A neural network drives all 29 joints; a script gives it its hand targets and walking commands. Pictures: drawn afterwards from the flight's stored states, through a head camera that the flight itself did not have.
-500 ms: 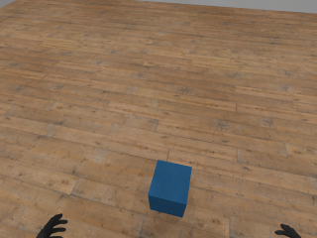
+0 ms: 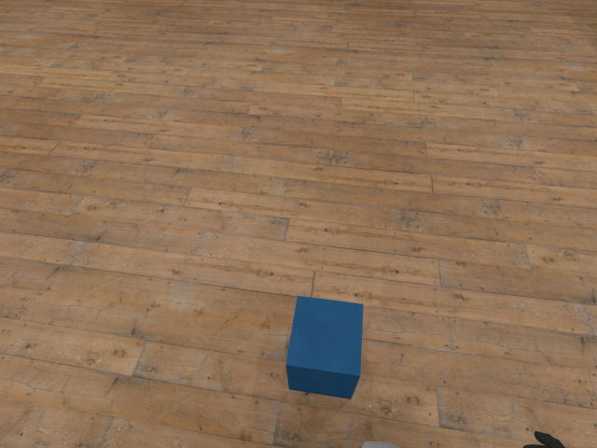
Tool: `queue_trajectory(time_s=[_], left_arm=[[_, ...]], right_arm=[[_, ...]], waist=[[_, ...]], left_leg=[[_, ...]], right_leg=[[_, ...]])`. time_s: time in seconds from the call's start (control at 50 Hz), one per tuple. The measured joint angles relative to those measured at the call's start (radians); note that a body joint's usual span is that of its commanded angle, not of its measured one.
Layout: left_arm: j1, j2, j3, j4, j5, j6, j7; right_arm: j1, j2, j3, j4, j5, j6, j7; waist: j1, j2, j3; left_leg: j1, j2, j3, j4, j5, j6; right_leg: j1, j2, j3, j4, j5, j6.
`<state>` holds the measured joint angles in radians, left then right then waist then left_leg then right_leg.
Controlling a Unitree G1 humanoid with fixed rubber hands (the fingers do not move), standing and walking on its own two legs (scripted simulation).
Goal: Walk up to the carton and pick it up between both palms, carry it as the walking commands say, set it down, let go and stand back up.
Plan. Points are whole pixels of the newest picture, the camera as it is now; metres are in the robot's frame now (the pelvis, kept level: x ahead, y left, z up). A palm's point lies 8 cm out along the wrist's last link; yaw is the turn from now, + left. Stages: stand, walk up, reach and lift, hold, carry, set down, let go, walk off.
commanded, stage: walk up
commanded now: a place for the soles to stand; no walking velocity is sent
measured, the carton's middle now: (324, 348) +0.47 -0.05 -0.64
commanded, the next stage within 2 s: reach and lift in 1.70 s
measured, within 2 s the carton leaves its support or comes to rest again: neither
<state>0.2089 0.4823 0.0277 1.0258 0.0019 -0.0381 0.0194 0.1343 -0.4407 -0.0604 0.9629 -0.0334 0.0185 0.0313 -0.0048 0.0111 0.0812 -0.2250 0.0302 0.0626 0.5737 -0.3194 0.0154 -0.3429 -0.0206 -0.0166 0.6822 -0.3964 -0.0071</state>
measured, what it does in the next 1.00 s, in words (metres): stands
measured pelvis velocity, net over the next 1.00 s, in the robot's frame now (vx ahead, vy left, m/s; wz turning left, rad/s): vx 0.03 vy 0.00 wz -0.18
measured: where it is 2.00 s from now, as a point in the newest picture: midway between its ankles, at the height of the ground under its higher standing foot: outside the picture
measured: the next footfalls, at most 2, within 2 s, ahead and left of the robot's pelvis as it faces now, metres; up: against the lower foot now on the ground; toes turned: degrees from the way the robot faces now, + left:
none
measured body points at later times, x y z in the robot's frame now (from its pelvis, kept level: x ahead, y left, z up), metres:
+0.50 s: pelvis +0.03 +0.01 -0.01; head +0.05 +0.00 +0.44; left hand +0.21 +0.32 -0.10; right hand +0.12 -0.34 -0.11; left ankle -0.01 +0.11 -0.73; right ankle +0.04 -0.12 -0.73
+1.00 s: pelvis +0.03 +0.00 +0.00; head +0.05 -0.01 +0.45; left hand +0.20 +0.31 -0.10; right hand +0.10 -0.35 -0.11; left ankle -0.01 +0.11 -0.73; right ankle +0.04 -0.11 -0.73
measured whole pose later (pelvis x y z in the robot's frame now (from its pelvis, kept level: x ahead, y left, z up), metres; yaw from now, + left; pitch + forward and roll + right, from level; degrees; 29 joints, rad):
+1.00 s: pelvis +0.03 +0.00 +0.00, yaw -10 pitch -2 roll +0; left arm 0.14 0.44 0.02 0.94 0.01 -0.03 0.01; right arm 0.09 -0.44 -0.06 0.92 -0.01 0.01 0.01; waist 0.00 0.02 0.07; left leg -0.13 0.06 0.18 0.57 -0.40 0.00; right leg -0.30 0.04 0.06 0.60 -0.27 -0.01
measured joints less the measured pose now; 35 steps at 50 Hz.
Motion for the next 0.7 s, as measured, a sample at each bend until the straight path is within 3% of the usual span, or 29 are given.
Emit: queue_trajectory(time_s=[0.06,0.08,0.22,0.42,0.7], left_arm=[[-0.005,-0.016,0.000,-0.007,0.008,-0.006,-0.003],[-0.011,-0.024,-0.002,-0.009,0.009,-0.009,-0.004],[-0.084,-0.044,-0.025,-0.038,-0.005,-0.001,-0.008],[-0.138,-0.039,-0.017,-0.067,0.004,0.012,-0.005],[-0.077,-0.036,-0.006,-0.090,0.013,0.016,-0.005]], right_arm=[[-0.005,0.001,0.007,-0.011,0.014,0.002,-0.002],[-0.010,0.002,0.009,-0.013,0.019,0.002,-0.005],[-0.043,0.024,0.019,0.000,0.022,-0.021,-0.020],[-0.072,0.007,-0.001,-0.020,0.024,-0.008,-0.029],[-0.040,0.002,-0.015,-0.050,0.018,0.008,-0.023]], waist=[[0.004,0.009,0.002],[0.002,0.015,0.001],[0.006,-0.004,-0.022],[-0.008,-0.008,0.000],[-0.006,0.006,0.004]], left_leg=[[0.001,0.013,0.020,0.042,-0.039,-0.007],[0.005,0.017,0.022,0.047,-0.047,-0.009],[0.062,-0.009,0.058,-0.030,-0.033,0.005],[0.077,0.017,0.106,0.006,-0.074,-0.002],[0.060,0.044,0.126,0.062,-0.106,-0.016]], right_leg=[[0.058,0.020,-0.002,-0.123,0.180,-0.003],[0.060,0.023,0.001,-0.118,0.184,0.000],[0.066,0.006,0.040,-0.108,0.129,0.016],[0.059,0.024,0.050,-0.072,0.108,0.009],[0.026,0.049,0.066,-0.015,0.085,-0.007]])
